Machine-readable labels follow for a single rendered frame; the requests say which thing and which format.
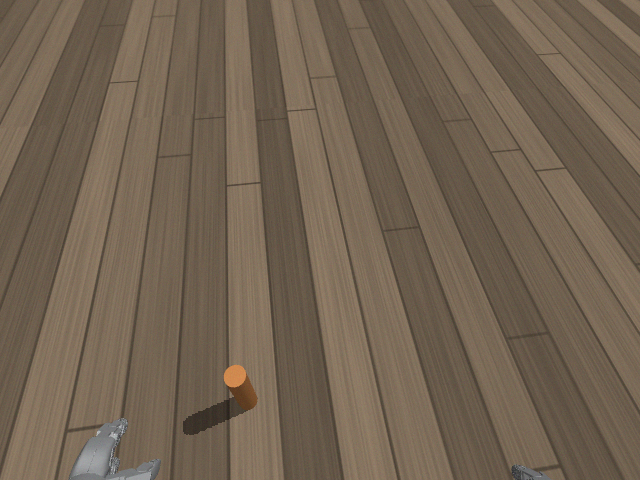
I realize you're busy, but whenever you can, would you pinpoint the left robot hand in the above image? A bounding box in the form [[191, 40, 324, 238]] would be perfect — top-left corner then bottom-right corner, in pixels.
[[69, 418, 161, 480]]

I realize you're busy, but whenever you can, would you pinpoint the can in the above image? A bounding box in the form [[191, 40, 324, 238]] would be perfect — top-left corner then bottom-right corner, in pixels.
[[224, 365, 257, 410]]

